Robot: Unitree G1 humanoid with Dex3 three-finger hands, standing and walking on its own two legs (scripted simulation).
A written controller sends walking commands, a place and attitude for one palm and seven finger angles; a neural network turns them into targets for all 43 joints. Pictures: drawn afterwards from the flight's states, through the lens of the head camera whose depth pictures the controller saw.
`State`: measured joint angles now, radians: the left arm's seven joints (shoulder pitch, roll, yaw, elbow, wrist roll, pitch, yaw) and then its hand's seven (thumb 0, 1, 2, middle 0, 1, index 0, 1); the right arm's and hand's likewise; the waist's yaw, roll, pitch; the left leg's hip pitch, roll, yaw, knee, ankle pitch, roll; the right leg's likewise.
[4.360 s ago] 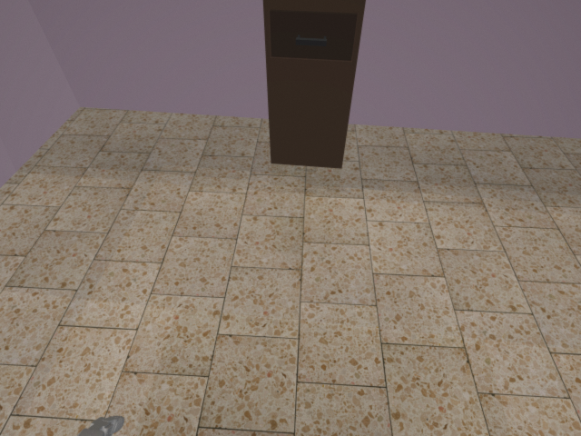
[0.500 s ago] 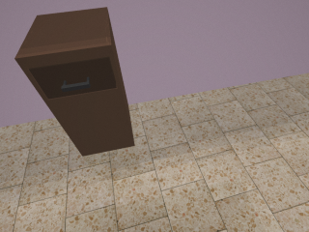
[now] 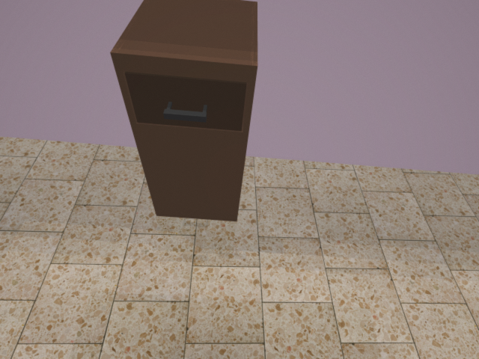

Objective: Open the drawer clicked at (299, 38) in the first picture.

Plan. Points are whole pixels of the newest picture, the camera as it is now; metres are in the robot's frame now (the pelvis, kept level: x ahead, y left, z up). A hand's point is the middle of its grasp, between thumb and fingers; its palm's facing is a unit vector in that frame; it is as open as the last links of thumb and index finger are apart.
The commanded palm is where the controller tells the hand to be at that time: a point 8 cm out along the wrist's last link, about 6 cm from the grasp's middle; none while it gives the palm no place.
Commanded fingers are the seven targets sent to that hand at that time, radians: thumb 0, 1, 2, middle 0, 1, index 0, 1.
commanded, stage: take the last steps up to it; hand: left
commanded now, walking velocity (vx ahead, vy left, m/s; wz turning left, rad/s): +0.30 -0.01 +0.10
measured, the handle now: (186, 111) +0.77 +0.22 -0.09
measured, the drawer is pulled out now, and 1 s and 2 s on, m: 0.00 0.00 0.00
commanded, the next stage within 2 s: come to a stop and stand still in 0.82 s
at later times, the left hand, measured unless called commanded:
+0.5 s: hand out of the picture +0.04 +0.12 -0.16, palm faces +0.12 -0.98 -0.16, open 7.4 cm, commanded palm none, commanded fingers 0.00 0.90 0.90 -0.20 -0.30 -0.20 -0.30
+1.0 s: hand (151, 283) +0.28 +0.21 -0.17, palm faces +0.08 -0.97 -0.22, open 7.4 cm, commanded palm none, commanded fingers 0.00 0.90 0.90 -0.20 -0.30 -0.20 -0.30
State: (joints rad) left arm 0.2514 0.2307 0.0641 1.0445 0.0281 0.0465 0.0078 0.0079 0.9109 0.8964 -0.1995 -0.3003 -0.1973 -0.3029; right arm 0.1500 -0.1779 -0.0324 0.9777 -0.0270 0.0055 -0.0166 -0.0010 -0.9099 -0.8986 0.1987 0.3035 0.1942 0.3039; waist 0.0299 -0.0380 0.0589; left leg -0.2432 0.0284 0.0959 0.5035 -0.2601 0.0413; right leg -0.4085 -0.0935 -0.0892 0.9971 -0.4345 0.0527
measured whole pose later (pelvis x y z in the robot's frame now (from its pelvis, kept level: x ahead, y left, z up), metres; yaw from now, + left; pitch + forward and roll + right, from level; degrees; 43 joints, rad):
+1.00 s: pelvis +0.24 +0.02 +0.00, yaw +2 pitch -1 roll +2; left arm 0.21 0.18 0.05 1.05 0.03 -0.01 0.01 0.01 0.91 0.90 -0.20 -0.30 -0.19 -0.30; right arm 0.26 -0.15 -0.03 1.07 -0.03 -0.04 -0.03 -0.01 -0.93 -0.90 0.20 0.30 0.20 0.30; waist -0.01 -0.02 0.03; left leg -0.18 0.02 0.18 0.41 -0.22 0.03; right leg -0.43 -0.10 -0.08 0.80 -0.32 0.01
